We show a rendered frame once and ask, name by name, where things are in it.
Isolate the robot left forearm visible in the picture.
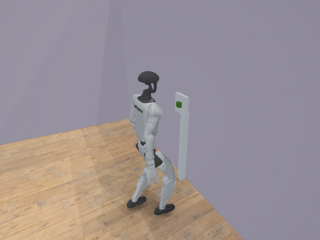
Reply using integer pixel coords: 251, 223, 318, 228
130, 121, 140, 138

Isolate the button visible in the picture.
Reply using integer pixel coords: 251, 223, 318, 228
176, 101, 182, 108

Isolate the robot right forearm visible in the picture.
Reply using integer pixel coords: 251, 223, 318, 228
143, 135, 155, 169

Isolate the panel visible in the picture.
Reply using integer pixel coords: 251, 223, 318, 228
175, 92, 190, 181

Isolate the robot left upper arm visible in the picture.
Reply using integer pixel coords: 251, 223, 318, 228
129, 94, 141, 124

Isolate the right robot foot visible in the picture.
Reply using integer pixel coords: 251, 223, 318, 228
154, 204, 175, 216

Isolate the robot right upper arm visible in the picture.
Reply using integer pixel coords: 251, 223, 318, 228
143, 103, 163, 142

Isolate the humanoid robot torso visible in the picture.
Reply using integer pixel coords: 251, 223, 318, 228
134, 98, 159, 157

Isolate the right robot hand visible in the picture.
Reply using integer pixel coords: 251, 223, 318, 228
146, 167, 158, 187

